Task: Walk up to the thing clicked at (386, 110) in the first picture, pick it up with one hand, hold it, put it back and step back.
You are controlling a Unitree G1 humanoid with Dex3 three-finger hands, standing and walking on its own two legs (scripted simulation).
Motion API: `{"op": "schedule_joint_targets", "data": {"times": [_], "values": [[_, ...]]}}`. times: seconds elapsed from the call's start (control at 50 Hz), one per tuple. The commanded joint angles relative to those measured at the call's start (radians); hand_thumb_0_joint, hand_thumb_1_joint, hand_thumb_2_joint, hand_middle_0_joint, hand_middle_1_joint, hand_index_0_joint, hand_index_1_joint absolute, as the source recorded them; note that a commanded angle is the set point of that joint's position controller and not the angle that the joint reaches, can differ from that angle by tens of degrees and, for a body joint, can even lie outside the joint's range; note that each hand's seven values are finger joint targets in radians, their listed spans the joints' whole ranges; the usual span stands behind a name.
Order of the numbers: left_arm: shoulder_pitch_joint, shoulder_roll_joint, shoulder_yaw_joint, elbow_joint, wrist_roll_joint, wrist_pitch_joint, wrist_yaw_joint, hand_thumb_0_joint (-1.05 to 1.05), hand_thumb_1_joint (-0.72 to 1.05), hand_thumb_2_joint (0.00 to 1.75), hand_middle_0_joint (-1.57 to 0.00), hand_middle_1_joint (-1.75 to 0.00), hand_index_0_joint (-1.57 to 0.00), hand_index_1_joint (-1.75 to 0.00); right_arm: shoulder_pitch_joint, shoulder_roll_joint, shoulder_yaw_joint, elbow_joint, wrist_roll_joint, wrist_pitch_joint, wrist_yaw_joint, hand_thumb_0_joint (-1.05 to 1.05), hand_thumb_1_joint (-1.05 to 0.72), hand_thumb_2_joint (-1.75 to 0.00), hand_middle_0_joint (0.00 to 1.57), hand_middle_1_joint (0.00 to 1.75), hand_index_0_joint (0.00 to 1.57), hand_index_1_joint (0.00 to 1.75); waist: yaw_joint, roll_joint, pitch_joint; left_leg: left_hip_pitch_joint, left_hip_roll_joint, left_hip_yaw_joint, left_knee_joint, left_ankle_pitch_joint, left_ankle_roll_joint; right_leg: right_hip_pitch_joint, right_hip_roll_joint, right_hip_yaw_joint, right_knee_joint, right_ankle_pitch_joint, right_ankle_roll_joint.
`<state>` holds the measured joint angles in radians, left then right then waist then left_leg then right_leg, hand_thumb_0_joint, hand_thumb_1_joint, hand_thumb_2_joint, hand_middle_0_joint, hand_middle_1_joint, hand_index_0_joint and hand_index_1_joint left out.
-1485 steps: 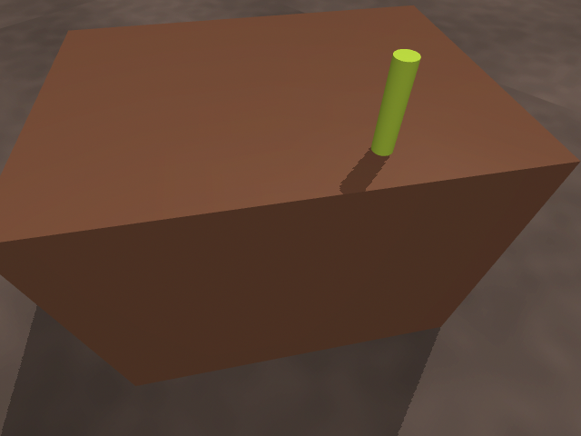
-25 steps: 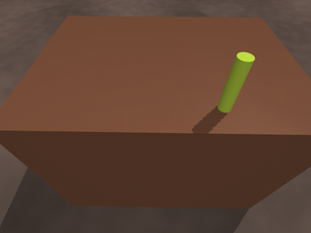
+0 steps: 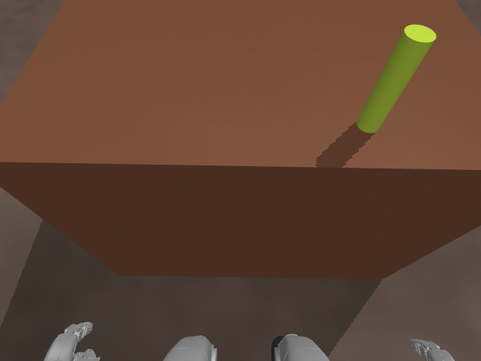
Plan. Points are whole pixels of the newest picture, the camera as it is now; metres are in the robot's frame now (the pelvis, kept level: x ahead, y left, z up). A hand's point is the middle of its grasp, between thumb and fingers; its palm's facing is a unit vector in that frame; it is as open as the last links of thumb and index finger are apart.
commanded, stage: step back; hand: right
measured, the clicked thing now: (389, 86) +0.51 -0.24 +0.13
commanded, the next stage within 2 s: none
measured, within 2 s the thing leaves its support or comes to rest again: neither
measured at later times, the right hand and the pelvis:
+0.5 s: hand out of the picture +0.00 -0.23 -0.15, palm faces +0.07 +0.92 -0.38, open 7.3 cm; pelvis -0.08 +0.03 -0.01, yaw -6 degrees
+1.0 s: hand out of the picture -0.14 -0.23 -0.14, palm faces -0.04 +0.90 -0.44, open 7.3 cm; pelvis -0.21 +0.04 +0.00, yaw +0 degrees
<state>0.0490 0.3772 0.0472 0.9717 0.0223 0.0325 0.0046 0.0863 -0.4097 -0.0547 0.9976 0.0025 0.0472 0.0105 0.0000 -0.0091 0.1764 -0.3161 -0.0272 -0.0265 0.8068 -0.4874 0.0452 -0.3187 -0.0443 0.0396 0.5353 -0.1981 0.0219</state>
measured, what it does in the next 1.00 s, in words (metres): walks backwards: right foot, then left foot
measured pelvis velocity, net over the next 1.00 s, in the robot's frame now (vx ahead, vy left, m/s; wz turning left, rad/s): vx -0.21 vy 0.04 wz -0.01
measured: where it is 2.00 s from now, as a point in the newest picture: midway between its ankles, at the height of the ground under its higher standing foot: outside the picture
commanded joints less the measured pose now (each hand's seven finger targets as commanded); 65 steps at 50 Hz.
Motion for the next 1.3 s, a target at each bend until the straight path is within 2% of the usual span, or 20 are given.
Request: {"op": "schedule_joint_targets", "data": {"times": [0.0,0.04,0.08,0.18,0.34,0.48,0.52,0.54,0.56,0.64,0.76,0.86,0.88,0.9,0.92,0.94,1.0,1.14,1.26,1.28], "values": [[-0.091,0.241,0.05,-0.136,-0.004,0.002,0.02,0.0,0.9,0.9,-0.2,-0.3,-0.2,-0.3,0.176,-0.168,-0.045,-0.032,-0.01,-0.023,-0.015,0.0,-0.9,-0.9,0.2,0.3,0.2,0.3,-0.05,-0.124,-0.246,0.122,0.037,0.006,-0.268,0.274,-0.005,0.05,-0.147,0.115,0.054,0.309,-0.158],[-0.078,0.161,0.036,-0.169,-0.02,0.018,0.024,0.0,0.9,0.9,-0.2,-0.3,-0.2,-0.3,0.159,-0.274,-0.078,-0.05,-0.044,-0.032,-0.023,0.0,-0.9,-0.9,0.2,0.3,0.2,0.3,-0.043,0.228,-0.193,0.209,0.268,-0.337,-0.472,0.767,0.026,-0.166,0.125,0.044,0.339,-0.235,-0.064],[0.011,0.172,0.04,-0.147,-0.011,0.032,0.038,0.0,0.9,0.9,-0.2,-0.3,-0.2,-0.3,0.101,-0.313,-0.082,-0.091,-0.043,-0.036,-0.029,0.0,-0.9,-0.9,0.2,0.3,0.2,0.3,-0.015,0.162,-0.208,0.184,0.359,-0.362,-0.427,0.922,0.099,-0.185,0.165,0.163,0.501,-0.436,-0.05],[0.084,0.198,0.055,-0.117,-0.017,0.033,0.031,0.0,0.9,0.9,-0.2,-0.3,-0.2,-0.3,-0.012,-0.203,-0.064,-0.145,-0.037,-0.046,-0.051,0.0,-0.9,-0.9,0.2,0.3,0.2,0.3,0.041,0.163,-0.205,0.295,0.224,-0.164,-0.373,0.842,0.045,-0.237,0.158,0.187,0.628,-0.225,-0.038],[0.037,0.176,0.062,-0.186,-0.002,0.013,0.021,0.0,0.9,0.9,-0.2,-0.3,-0.2,-0.3,0.127,-0.199,-0.073,-0.155,-0.021,-0.038,-0.06,0.0,-0.9,-0.9,0.2,0.3,0.2,0.3,-0.05,0.107,-0.237,0.425,0.276,-0.174,-0.315,0.88,0.12,-0.148,0.101,0.093,0.285,-0.271,-0.004],[0.202,0.167,0.077,-0.136,0.012,0.0,0.009,0.0,0.9,0.9,-0.2,-0.3,-0.2,-0.3,0.002,-0.22,-0.067,-0.2,-0.01,-0.031,-0.043,0.0,-0.9,-0.9,0.2,0.3,0.2,0.3,0.034,0.078,-0.259,0.158,0.277,-0.165,-0.274,0.557,0.107,0.144,0.06,0.031,-0.046,-0.005,-0.063],[0.164,0.251,0.1,-0.165,0.017,-0.01,0.007,0.0,0.9,0.9,-0.2,-0.3,-0.2,-0.3,-0.002,-0.171,-0.047,-0.209,0.004,-0.032,-0.039,0.0,-0.9,-0.9,0.2,0.3,0.2,0.3,0.025,-0.133,-0.226,-0.029,0.093,-0.071,-0.113,0.314,-0.001,0.185,-0.12,0.291,-0.13,0.195,-0.162],[0.102,0.305,0.104,-0.191,0.009,-0.006,0.002,0.0,0.9,0.9,-0.2,-0.3,-0.2,-0.3,-0.015,-0.151,-0.046,-0.203,0.003,-0.027,-0.044,0.0,-0.9,-0.9,0.2,0.3,0.2,0.3,0.039,-0.277,-0.163,-0.035,-0.057,0.02,0.089,-0.031,-0.042,0.046,-0.282,0.454,-0.206,0.247,-0.316],[0.073,0.3,0.105,-0.22,0.015,-0.012,0.004,0.0,0.9,0.9,-0.2,-0.3,-0.2,-0.3,0.007,-0.169,-0.054,-0.192,-0.005,-0.019,-0.048,0.0,-0.9,-0.9,0.2,0.3,0.2,0.3,0.039,-0.245,-0.121,-0.04,-0.052,-0.065,0.272,-0.171,-0.051,-0.024,-0.335,0.511,-0.217,0.278,-0.362],[0.005,0.206,0.087,-0.257,0.005,-0.01,0.016,0.0,0.9,0.9,-0.2,-0.3,-0.2,-0.3,0.1,-0.164,-0.039,-0.151,0.001,-0.025,-0.043,0.0,-0.9,-0.9,0.2,0.3,0.2,0.3,-0.011,-0.103,-0.123,-0.092,-0.089,-0.112,0.352,-0.039,-0.047,0.039,-0.172,0.222,-0.145,0.394,-0.254],[0.099,0.205,0.09,-0.281,0.019,0.004,0.017,0.0,0.9,0.9,-0.2,-0.3,-0.2,-0.3,0.105,-0.155,-0.027,-0.194,-0.006,-0.042,-0.055,0.0,-0.9,-0.9,0.2,0.3,0.2,0.3,0.047,-0.167,-0.246,-0.152,-0.021,-0.039,0.06,-0.052,-0.077,0.329,-0.176,0.192,-0.051,0.465,-0.25],[0.057,0.224,0.081,-0.303,0.003,0.03,0.005,0.0,0.9,0.9,-0.2,-0.3,-0.2,-0.3,0.203,-0.157,-0.051,-0.158,-0.027,-0.053,-0.045,0.0,-0.9,-0.9,0.2,0.3,0.2,0.3,-0.008,-0.129,-0.271,0.112,-0.006,0.038,-0.422,0.305,-0.037,0.186,-0.121,0.145,0.067,0.246,-0.158],[0.069,0.194,0.073,-0.309,0.0,0.035,0.0,0.0,0.9,0.9,-0.2,-0.3,-0.2,-0.3,0.195,-0.198,-0.064,-0.162,-0.039,-0.054,-0.045,0.0,-0.9,-0.9,0.2,0.3,0.2,0.3,-0.005,-0.043,-0.264,0.17,0.084,-0.094,-0.436,0.311,-0.005,0.052,-0.071,0.127,0.103,0.086,-0.112],[0.073,0.163,0.068,-0.322,-0.003,0.032,-0.001,0.0,0.9,0.9,-0.2,-0.3,-0.2,-0.3,0.165,-0.297,-0.086,-0.18,-0.05,-0.055,-0.043,0.0,-0.9,-0.9,0.2,0.3,0.2,0.3,-0.008,0.191,-0.253,0.232,0.318,-0.405,-0.484,0.422,0.092,-0.161,0.074,0.04,0.278,-0.2,-0.055],[0.007,0.201,0.093,-0.323,0.006,0.031,0.011,0.0,0.9,0.9,-0.2,-0.3,-0.2,-0.3,0.117,-0.365,-0.098,-0.202,-0.045,-0.051,-0.037,0.0,-0.9,-0.9,0.2,0.3,0.2,0.3,-0.047,0.227,-0.206,0.032,0.457,-0.504,-0.513,0.461,0.236,-0.131,0.138,0.072,0.499,-0.429,-0.024],[-0.016,0.222,0.102,-0.317,0.016,0.032,0.015,0.0,0.9,0.9,-0.2,-0.3,-0.2,-0.3,0.064,-0.365,-0.098,-0.218,-0.043,-0.06,-0.044,0.0,-0.9,-0.9,0.2,0.3,0.2,0.3,-0.043,0.225,-0.158,-0.065,0.501,-0.556,-0.526,0.479,0.281,-0.096,0.119,0.165,0.659,-0.44,-0.023],[0.113,0.194,0.103,-0.254,-0.01,0.033,0.004,0.0,0.9,0.9,-0.2,-0.3,-0.2,-0.3,-0.012,-0.224,-0.056,-0.235,-0.046,-0.066,-0.05,0.0,-0.9,-0.9,0.2,0.3,0.2,0.3,0.055,0.11,-0.163,0.105,0.272,-0.193,-0.402,0.716,0.151,-0.195,0.164,0.184,0.751,-0.294,-0.036],[0.114,0.175,0.09,-0.259,0.004,0.02,0.001,0.0,0.9,0.9,-0.2,-0.3,-0.2,-0.3,0.099,-0.231,-0.076,-0.237,-0.029,-0.055,-0.055,0.0,-0.9,-0.9,0.2,0.3,0.2,0.3,-0.02,0.187,-0.219,0.304,0.301,-0.174,-0.322,0.708,0.202,-0.172,0.097,0.112,0.435,-0.327,0.025],[0.267,0.187,0.094,-0.152,0.012,-0.004,-0.004,0.0,0.9,0.9,-0.2,-0.3,-0.2,-0.3,0.021,-0.244,-0.065,-0.269,-0.019,-0.019,-0.04,0.0,-0.9,-0.9,0.2,0.3,0.2,0.3,0.038,0.176,-0.288,0.064,0.213,-0.106,-0.181,0.481,0.092,0.192,0.077,-0.03,-0.129,-0.01,-0.039],[0.259,0.243,0.11,-0.159,0.024,-0.007,-0.005,0.0,0.9,0.9,-0.2,-0.3,-0.2,-0.3,0.019,-0.198,-0.054,-0.277,-0.012,-0.015,-0.038,0.0,-0.9,-0.9,0.2,0.3,0.2,0.3,0.035,0.046,-0.254,-0.088,0.129,-0.094,-0.087,0.292,0.035,0.209,-0.028,0.165,-0.135,-0.039,-0.072]]}}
